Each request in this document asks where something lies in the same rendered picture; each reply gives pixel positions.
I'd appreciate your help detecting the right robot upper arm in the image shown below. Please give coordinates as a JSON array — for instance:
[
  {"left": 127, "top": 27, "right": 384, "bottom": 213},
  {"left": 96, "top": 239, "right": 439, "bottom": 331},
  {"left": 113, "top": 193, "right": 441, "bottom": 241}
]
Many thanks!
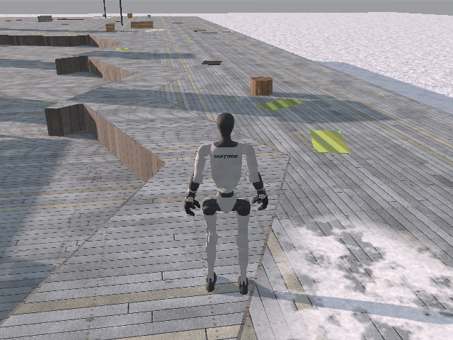
[{"left": 241, "top": 143, "right": 260, "bottom": 183}]

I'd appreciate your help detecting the left robot upper arm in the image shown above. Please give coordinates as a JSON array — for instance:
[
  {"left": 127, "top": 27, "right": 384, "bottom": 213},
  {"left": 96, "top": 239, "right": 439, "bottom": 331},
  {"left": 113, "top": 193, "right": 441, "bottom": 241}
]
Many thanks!
[{"left": 193, "top": 144, "right": 211, "bottom": 183}]

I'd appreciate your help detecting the robot left foot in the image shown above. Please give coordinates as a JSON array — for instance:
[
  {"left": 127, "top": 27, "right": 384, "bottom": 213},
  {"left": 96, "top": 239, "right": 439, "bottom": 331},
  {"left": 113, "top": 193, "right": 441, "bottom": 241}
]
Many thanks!
[{"left": 206, "top": 272, "right": 217, "bottom": 292}]

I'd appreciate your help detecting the left robot forearm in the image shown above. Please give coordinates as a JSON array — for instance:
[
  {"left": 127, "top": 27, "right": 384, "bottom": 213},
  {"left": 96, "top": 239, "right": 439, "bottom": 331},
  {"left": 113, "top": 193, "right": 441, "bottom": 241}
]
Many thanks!
[{"left": 185, "top": 172, "right": 200, "bottom": 202}]

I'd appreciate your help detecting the right robot forearm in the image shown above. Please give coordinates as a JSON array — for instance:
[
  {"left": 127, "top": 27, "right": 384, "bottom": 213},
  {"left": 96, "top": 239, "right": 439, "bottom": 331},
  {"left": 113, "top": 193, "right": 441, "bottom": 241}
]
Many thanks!
[{"left": 253, "top": 172, "right": 267, "bottom": 199}]

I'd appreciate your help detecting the robot left hand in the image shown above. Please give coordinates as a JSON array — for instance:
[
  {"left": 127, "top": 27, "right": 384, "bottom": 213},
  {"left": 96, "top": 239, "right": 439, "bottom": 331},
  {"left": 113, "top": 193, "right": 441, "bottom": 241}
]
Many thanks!
[{"left": 184, "top": 199, "right": 200, "bottom": 216}]

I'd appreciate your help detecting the robot right hand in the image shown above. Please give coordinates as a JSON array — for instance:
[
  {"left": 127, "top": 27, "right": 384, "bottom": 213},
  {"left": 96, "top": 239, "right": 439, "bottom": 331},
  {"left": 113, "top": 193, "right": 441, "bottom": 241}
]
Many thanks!
[{"left": 252, "top": 196, "right": 268, "bottom": 210}]

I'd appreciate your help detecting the robot torso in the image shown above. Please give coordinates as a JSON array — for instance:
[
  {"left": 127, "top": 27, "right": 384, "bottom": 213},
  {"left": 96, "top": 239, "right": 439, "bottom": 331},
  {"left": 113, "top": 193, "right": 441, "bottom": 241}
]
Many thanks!
[{"left": 210, "top": 140, "right": 243, "bottom": 213}]

